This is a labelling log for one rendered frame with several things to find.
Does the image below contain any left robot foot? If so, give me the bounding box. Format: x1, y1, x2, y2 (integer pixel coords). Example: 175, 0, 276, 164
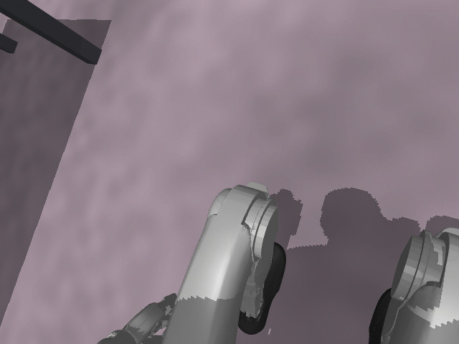
238, 242, 286, 335

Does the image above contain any right robot foot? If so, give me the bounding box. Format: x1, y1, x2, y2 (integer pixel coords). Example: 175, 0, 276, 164
369, 288, 392, 344

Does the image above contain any left robot arm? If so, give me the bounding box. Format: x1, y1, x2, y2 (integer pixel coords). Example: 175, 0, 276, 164
97, 330, 136, 344

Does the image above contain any left robot hand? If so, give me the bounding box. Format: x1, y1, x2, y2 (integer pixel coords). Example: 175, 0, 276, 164
122, 293, 177, 344

